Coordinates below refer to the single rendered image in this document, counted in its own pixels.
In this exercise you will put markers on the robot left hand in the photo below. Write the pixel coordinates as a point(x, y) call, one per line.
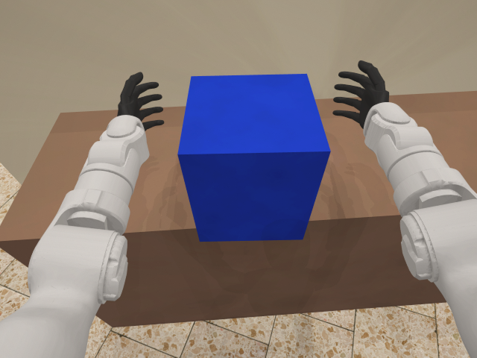
point(130, 103)

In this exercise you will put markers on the pedestal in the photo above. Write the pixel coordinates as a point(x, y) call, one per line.
point(349, 258)

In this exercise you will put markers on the robot right hand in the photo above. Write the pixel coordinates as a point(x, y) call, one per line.
point(373, 92)

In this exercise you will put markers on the robot left upper arm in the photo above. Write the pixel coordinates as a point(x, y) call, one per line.
point(76, 270)

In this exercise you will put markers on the robot right forearm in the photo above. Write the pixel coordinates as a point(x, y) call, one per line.
point(413, 165)

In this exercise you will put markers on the carton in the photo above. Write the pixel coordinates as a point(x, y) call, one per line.
point(252, 152)

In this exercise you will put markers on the robot left forearm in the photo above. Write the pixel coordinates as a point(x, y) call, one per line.
point(102, 194)

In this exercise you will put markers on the robot right upper arm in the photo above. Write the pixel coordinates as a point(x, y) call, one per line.
point(440, 244)

